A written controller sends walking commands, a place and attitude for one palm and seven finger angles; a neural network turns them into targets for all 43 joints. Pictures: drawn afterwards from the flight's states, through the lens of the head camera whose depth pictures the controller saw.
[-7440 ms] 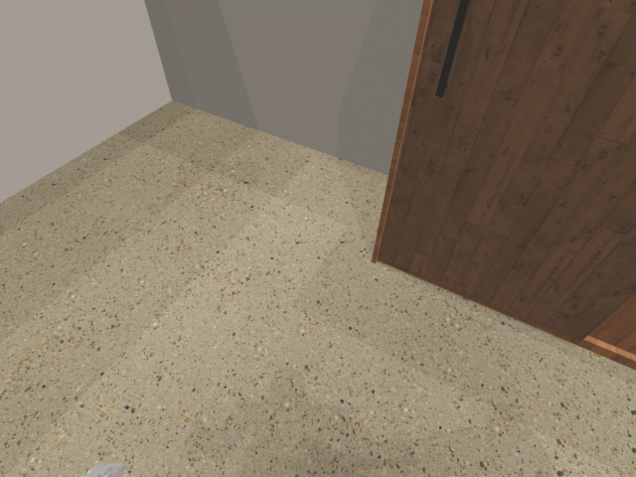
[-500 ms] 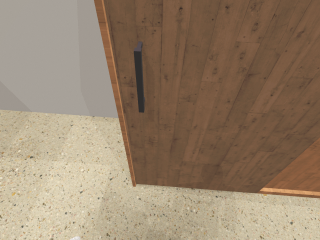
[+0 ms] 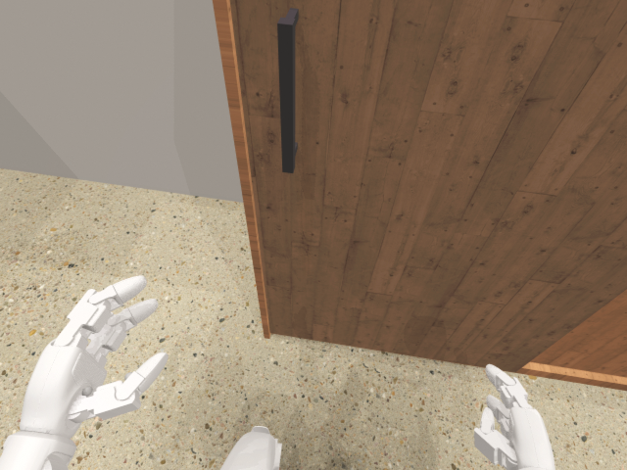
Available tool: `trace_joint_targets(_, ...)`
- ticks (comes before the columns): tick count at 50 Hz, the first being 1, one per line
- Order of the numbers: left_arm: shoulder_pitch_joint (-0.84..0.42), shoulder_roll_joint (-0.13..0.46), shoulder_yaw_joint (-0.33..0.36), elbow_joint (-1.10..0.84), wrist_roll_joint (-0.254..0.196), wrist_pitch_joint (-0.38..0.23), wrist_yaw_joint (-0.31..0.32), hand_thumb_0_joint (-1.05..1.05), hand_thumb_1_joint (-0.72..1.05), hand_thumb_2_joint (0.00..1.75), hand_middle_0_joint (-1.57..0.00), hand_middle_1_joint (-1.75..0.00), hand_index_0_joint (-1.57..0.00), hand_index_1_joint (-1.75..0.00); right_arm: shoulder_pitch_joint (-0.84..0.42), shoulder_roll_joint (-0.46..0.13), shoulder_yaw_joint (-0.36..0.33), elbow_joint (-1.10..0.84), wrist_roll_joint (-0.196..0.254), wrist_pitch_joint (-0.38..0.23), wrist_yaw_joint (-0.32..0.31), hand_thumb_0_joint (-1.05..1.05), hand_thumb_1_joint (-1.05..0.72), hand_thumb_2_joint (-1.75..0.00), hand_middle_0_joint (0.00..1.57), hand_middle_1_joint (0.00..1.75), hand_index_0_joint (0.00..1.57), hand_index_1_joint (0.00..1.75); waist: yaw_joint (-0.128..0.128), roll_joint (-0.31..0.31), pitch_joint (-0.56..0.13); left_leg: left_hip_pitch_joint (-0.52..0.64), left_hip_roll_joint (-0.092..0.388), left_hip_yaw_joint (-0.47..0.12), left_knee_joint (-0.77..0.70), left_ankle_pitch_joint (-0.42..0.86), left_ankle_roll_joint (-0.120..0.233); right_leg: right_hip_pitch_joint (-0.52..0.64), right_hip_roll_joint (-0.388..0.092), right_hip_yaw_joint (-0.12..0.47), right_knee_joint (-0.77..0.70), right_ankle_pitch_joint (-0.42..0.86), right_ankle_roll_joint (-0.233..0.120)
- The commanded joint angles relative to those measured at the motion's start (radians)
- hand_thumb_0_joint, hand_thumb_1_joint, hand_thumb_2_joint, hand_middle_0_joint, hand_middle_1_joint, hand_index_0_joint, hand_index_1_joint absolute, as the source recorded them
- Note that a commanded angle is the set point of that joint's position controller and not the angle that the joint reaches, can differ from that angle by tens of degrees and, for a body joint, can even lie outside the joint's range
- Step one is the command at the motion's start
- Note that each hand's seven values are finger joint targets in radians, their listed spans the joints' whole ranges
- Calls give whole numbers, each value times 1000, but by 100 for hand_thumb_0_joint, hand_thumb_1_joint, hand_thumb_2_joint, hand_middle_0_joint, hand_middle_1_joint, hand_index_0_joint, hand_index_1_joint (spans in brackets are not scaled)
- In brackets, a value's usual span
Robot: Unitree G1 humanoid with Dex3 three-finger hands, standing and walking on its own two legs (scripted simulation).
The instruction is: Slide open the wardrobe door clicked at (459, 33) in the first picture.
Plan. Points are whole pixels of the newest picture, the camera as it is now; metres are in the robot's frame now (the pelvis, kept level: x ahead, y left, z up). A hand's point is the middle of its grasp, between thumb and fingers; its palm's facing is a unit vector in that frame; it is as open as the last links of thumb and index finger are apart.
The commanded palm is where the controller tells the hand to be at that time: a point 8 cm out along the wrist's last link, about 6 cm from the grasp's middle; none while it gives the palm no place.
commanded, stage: raise the hand with hooked fingers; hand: left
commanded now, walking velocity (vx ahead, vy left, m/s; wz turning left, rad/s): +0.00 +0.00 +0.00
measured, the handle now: (290, 99) +0.54 +0.10 +0.19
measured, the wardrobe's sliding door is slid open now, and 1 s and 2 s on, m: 0.00 0.00 0.00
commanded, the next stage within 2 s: move the hooked fingers beside the handle in 1.52 s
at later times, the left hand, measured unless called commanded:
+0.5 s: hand (88, 301) +0.24 +0.26 +0.13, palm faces -0.02 -1.00 -0.06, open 12.5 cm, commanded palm +0.22 +0.32 +0.14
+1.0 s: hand (32, 224) +0.27 +0.30 +0.20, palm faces +0.02 -1.00 -0.08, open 13.9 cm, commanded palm +0.25 +0.35 +0.21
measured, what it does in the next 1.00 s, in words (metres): rises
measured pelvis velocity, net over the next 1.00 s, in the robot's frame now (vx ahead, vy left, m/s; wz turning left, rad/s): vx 0.01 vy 0.03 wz -0.01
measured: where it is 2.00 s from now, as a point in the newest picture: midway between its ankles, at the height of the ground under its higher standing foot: outside the picture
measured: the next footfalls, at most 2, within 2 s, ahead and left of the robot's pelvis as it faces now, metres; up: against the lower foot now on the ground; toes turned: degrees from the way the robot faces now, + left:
none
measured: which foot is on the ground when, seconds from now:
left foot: down 0.00-1.00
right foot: down 0.00-1.00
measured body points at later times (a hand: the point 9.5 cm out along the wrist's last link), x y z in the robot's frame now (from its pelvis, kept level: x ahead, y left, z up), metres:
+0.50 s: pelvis +0.01 +0.03 +0.04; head +0.02 +0.04 +0.49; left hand +0.24 +0.32 +0.13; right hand +0.17 -0.23 -0.03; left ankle +0.07 +0.13 -0.67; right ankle -0.02 -0.10 -0.67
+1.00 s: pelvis +0.01 +0.03 +0.06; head +0.00 +0.02 +0.51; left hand +0.27 +0.35 +0.21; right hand +0.18 -0.20 -0.01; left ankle +0.07 +0.13 -0.67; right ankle -0.02 -0.10 -0.67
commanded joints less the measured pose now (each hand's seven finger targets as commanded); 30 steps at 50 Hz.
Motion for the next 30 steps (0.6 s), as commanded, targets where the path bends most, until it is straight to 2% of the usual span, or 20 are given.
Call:
trace_joint_targets(1, -124, 233, 120, -167, -32, 60, -43, 0, 20, 60, -25, -75, -25, -75, -22, -120, -36, -139, 18, -62, -22, 0, -90, -90, 20, 30, 20, 30, -49, 62, -169, 269, -47, 28, -175, 139, 60, 6, -6, 159, -298, 212, 30)
trace_joint_targets(2, -111, 241, 146, -164, -44, 87, -41, 0, 18, 59, -25, -76, -25, -76, -29, -115, -35, -142, 20, -60, -23, 0, -90, -90, 20, 30, 20, 30, -39, 51, -177, 284, -45, 29, -189, 153, 59, 25, -7, 153, -306, 229, 34)
trace_joint_targets(3, -85, 259, 191, -119, -60, 113, -36, 0, 15, 58, -25, -78, -25, -78, -37, -112, -33, -143, 17, -56, -21, 0, -90, -90, 20, 30, 20, 30, -17, 34, -173, 285, -48, 24, -201, 175, 55, 64, -2, 147, -309, 256, 30)
trace_joint_targets(4, -78, 236, 185, -140, -73, 125, -33, 0, 13, 57, -25, -80, -25, -80, -39, -107, -28, -156, 18, -54, -18, 0, -90, -90, 20, 30, 20, 30, -15, 10, -183, 292, -49, 26, -212, 189, 54, 76, -6, 142, -314, 285, 38)
trace_joint_targets(5, -85, 247, 207, -140, -82, 130, -24, 0, 11, 56, -26, -81, -26, -81, -40, -106, -29, -155, 18, -52, -17, 0, -90, -90, 20, 30, 20, 30, -14, -10, -179, 294, -49, 27, -223, 192, 52, 86, -5, 135, -319, 296, 41)
trace_joint_targets(6, -89, 228, 197, -150, -89, 129, -20, 0, 8, 55, -26, -82, -26, -82, -38, -106, -28, -156, 18, -55, -15, 0, -90, -90, 20, 30, 20, 30, -16, 0, -167, 309, -51, 29, -235, 195, 52, 80, -1, 126, -323, 304, 43)
trace_joint_targets(8, -88, 237, 211, -132, -93, 125, -14, 0, 4, 53, -26, -86, -26, -86, -33, -110, -27, -155, 14, -60, -10, 0, -90, -90, 20, 30, 20, 30, -9, -30, -150, 314, -51, 26, -246, 216, 50, 99, 3, 123, -326, 345, 43)
trace_joint_targets(9, -91, 221, 192, -145, -90, 117, -17, 0, 1, 52, -26, -87, -26, -87, -23, -112, -27, -156, 16, -63, -6, 0, -90, -90, 20, 30, 20, 30, -16, -28, -156, 333, -52, 29, -258, 226, 51, 94, 6, 110, -324, 362, 44)
trace_joint_targets(11, -97, 202, 159, -166, -80, 110, -22, 0, -3, 50, -27, -90, -27, -90, -14, -117, -28, -158, 19, -73, -2, 0, -90, -90, 20, 30, 20, 30, -25, 18, -160, 368, -54, 37, -276, 216, 52, 74, 13, 92, -326, 345, 40)
trace_joint_targets(13, -131, 220, 157, -140, -72, 120, -24, 0, -8, 48, -27, -93, -27, -93, -9, -129, -27, -151, 20, -78, -2, 0, -90, -90, 20, 30, 20, 30, -31, -8, -110, 366, -51, 30, -293, 186, 53, 62, 21, 88, -344, 298, 35)
trace_joint_targets(14, -163, 226, 155, -164, -76, 120, -27, 0, -10, 47, -27, -94, -27, -94, -3, -132, -25, -156, 22, -81, -4, 0, -90, -90, 20, 30, 20, 30, -36, -14, -123, 375, -54, 28, -303, 177, 54, 67, 17, 87, -351, 285, 36)
trace_joint_targets(16, -184, 251, 166, -188, -66, 123, -25, 0, -15, 45, -27, -98, -27, -98, 2, -136, -22, -153, 24, -85, -8, 0, -90, -90, 20, 30, 20, 30, -31, 43, -141, 417, -51, 26, -327, 174, 54, 74, 20, 75, -353, 274, 29)
trace_joint_targets(17, -206, 253, 164, -202, -66, 126, -20, 0, -17, 44, -28, -99, -28, -99, 1, -134, -19, -154, 25, -88, -10, 0, -90, -90, 20, 30, 20, 30, -34, 45, -137, 432, -50, 22, -341, 166, 54, 73, 21, 68, -359, 265, 28)
trace_joint_targets(18, -229, 283, 186, -209, -63, 133, -13, 0, -20, 43, -28, -100, -28, -100, 2, -139, -17, -150, 23, -87, -12, 0, -90, -90, 20, 30, 20, 30, -26, 55, -129, 434, -49, 21, -347, 166, 53, 94, 24, 71, -367, 263, 23)
trace_joint_targets(20, -253, 289, 194, -219, -63, 140, -6, 0, -24, 41, -28, -103, -28, -103, 3, -137, -13, -149, 26, -88, -16, 0, -90, -90, 20, 30, 20, 30, -31, 69, -138, 469, -47, 16, -370, 167, 51, 104, 25, 61, -374, 264, 21)
trace_joint_targets(21, -265, 281, 183, -233, -61, 146, -3, 0, -27, 40, -28, -105, -28, -105, -2, -135, -9, -151, 28, -88, -17, 0, -90, -90, 20, 30, 20, 30, -29, 103, -133, 483, -47, 12, -383, 156, 49, 102, 26, 56, -379, 256, 19)
trace_joint_targets(23, -297, 305, 198, -217, -57, 168, 1, 0, -31, 38, -29, -108, -29, -108, -1, -141, -5, -145, 26, -86, -19, 0, -90, -90, 20, 30, 20, 30, -27, 83, -112, 491, -45, 5, -404, 157, 48, 126, 31, 52, -395, 265, 16)
trace_joint_targets(24, -306, 295, 192, -209, -60, 181, -2, 0, -34, 37, -29, -110, -29, -110, -4, -139, -2, -150, 29, -84, -19, 0, -90, -90, 20, 30, 20, 30, -27, 86, -112, 498, -46, 5, -415, 155, 46, 132, 29, 49, -402, 267, 17)
trace_joint_targets(26, -340, 296, 182, -212, -54, 210, -6, 0, -38, 35, -29, -112, -29, -112, -12, -137, 3, -152, 32, -83, -20, 0, -90, -90, 20, 30, 20, 30, -26, 143, -102, 524, -46, 2, -437, 144, 41, 139, 30, 46, -414, 266, 15)
trace_joint_targets(30, -391, 322, 203, -157, -56, 275, -17, 0, -48, 31, -30, -118, -30, -118, -16, -141, 12, -157, 34, -75, -23, 0, -90, -90, 20, 30, 20, 30, -23, 76, -78, 533, -45, -8, -476, 128, 41, 171, 35, 40, -452, 267, 17)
